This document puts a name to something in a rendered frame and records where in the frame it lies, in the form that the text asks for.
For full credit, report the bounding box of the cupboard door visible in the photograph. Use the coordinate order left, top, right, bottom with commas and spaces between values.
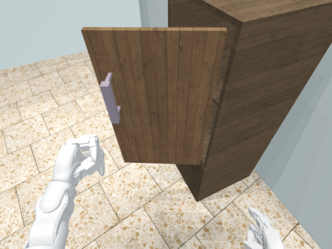
81, 27, 227, 165

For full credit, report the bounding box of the handle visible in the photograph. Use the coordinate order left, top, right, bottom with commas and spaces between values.
100, 73, 121, 124

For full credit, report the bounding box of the robot left forearm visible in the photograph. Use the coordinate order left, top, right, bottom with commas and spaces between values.
23, 181, 77, 249

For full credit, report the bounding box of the robot left hand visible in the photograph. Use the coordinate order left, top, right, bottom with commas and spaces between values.
52, 134, 105, 188

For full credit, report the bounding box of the robot right hand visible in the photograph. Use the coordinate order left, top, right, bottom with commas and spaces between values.
244, 206, 285, 249

